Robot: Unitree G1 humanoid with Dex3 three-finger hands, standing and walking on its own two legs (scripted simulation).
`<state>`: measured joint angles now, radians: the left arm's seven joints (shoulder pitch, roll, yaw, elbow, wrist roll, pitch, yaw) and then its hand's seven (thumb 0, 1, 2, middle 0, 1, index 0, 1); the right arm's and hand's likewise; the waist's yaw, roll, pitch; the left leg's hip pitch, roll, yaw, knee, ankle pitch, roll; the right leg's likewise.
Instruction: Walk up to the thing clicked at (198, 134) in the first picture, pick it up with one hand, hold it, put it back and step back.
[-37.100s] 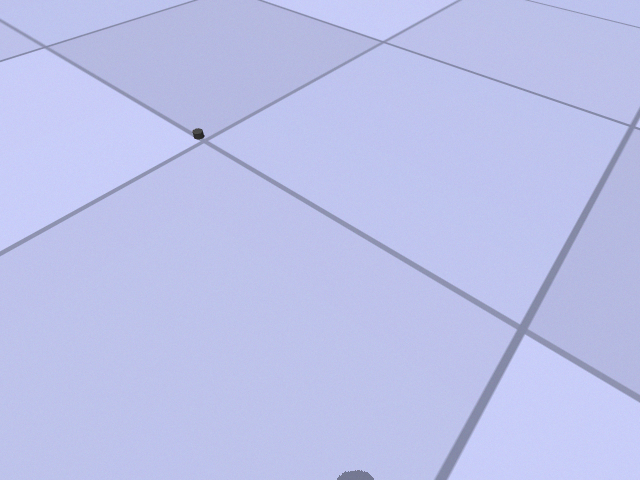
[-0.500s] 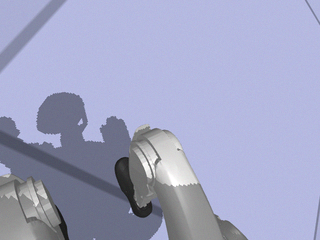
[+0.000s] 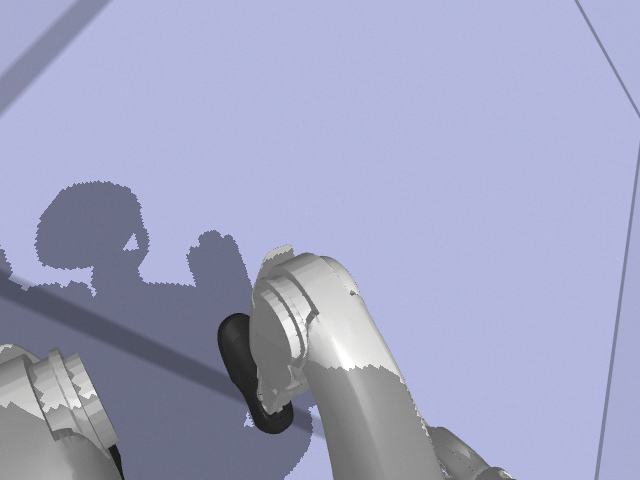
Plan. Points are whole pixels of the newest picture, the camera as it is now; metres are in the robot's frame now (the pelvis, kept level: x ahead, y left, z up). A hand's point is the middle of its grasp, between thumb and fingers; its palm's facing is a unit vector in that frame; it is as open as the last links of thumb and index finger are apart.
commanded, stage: rest palm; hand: left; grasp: from above
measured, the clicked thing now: out of the picture +0.48 +0.32 -0.29
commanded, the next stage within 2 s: close in 0.54 s
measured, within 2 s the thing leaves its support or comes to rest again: neither
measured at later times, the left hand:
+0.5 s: hand out of the picture +0.46 +0.31 -0.27, palm faces -0.46 -0.16 -0.87, open 13.0 cm
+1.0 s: hand out of the picture +0.46 +0.31 -0.27, palm faces -0.44 -0.15 -0.88, open 11.9 cm
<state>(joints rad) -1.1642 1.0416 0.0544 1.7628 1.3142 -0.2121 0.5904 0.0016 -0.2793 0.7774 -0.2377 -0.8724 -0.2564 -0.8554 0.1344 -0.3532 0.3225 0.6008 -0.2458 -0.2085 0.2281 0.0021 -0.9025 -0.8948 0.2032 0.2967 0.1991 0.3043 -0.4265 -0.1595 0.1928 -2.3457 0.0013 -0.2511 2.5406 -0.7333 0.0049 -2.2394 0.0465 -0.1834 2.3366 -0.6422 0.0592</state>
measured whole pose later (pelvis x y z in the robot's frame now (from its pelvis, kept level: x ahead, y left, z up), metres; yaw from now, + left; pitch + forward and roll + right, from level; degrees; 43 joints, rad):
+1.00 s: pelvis -0.01 +0.00 +0.01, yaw -1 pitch +29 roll -17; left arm -1.18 1.09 0.04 1.78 1.25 -0.19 0.63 0.00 -0.15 0.68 -0.30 -0.89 -0.34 -0.86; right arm 0.11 -0.36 0.38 0.59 -0.25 -0.23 0.23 0.00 -0.90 -0.89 0.20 0.30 0.20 0.30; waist -0.45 -0.18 0.24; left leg -2.33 0.02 -0.27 2.52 -0.73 0.01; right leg -2.22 0.06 -0.20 2.29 -0.62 0.07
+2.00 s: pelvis -0.01 +0.00 +0.01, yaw -2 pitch +28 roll -17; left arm -1.16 1.09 0.04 1.72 1.23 -0.17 0.59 -0.02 0.39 0.32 -0.66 -0.57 -0.74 -0.51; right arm 0.12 -0.37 0.38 0.56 -0.24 -0.19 0.20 0.00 -0.90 -0.89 0.20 0.30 0.20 0.30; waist -0.44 -0.17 0.24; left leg -2.33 0.02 -0.27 2.51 -0.72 0.02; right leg -2.21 0.06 -0.20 2.28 -0.61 0.07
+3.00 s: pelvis +0.00 -0.01 +0.02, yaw +5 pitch +34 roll -11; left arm -1.06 0.81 0.04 1.40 1.21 -0.12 0.29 -0.06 0.47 0.05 -0.84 -0.29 -1.11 -0.32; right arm 0.18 -0.33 0.16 0.62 -0.14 -0.05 0.18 0.00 -0.91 -0.89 0.20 0.30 0.20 0.30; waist -0.31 0.00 0.00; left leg -2.35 -0.01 -0.17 2.42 -0.68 0.00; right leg -2.27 0.01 -0.12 2.29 -0.63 0.03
